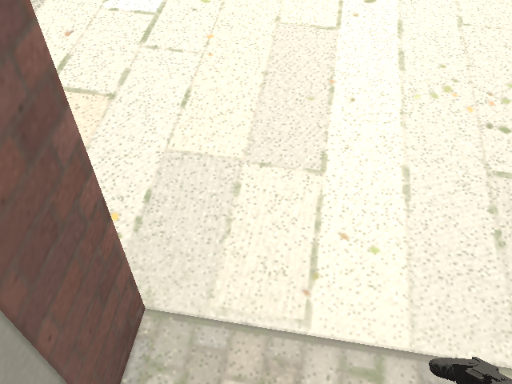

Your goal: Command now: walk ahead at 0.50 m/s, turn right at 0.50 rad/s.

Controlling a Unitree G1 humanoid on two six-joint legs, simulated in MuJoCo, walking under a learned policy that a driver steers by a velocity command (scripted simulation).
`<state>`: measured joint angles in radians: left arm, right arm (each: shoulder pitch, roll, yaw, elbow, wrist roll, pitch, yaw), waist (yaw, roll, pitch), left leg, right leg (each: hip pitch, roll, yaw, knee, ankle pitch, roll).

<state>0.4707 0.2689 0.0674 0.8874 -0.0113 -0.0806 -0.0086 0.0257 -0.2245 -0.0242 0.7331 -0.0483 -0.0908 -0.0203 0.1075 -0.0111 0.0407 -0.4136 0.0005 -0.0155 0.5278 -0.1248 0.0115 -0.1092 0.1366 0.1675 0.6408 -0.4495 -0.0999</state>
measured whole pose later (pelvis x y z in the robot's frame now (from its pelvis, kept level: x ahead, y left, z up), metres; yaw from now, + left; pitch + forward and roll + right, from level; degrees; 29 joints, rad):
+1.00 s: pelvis +0.52 -0.18 -0.01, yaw -10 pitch +0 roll +0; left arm 0.42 0.23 0.02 0.97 0.02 -0.06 0.06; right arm 0.14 -0.24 -0.01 0.83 -0.03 -0.04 0.03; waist 0.02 0.02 0.04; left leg -0.41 -0.09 0.11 0.53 -0.12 0.16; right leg 0.09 0.09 -0.19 0.49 -0.39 -0.06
